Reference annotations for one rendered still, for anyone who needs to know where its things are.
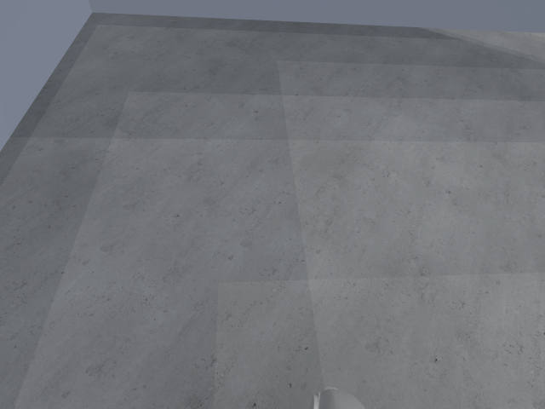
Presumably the robot right thigh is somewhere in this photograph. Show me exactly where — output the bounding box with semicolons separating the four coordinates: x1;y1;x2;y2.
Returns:
310;389;365;409

